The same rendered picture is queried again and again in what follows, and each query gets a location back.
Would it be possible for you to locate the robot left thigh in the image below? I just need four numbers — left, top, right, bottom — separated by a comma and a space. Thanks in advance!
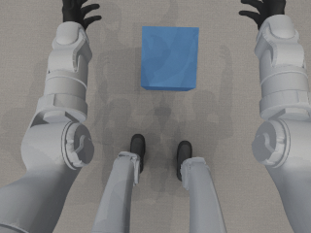
90, 156, 140, 233

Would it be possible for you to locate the robot left upper arm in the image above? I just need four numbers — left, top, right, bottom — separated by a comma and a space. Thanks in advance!
0, 120, 94, 233

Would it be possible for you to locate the carton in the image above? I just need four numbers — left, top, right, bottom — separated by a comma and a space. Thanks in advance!
140, 26, 199, 91

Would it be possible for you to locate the right robot forearm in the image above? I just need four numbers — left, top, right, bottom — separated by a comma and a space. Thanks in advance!
254, 15, 311, 122

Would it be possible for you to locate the right robot hand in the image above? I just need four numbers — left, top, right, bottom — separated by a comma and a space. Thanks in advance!
238, 0, 287, 30

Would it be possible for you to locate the left robot hand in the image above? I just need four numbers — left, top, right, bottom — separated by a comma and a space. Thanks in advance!
61, 0, 102, 31

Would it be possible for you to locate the left robot forearm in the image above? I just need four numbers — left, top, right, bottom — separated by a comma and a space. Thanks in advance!
20, 21, 92, 162

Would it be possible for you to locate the left robot shin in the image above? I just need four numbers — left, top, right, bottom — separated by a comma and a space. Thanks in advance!
113, 151, 141, 166

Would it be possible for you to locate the robot right upper arm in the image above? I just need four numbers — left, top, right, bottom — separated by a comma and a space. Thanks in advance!
252, 117, 311, 233

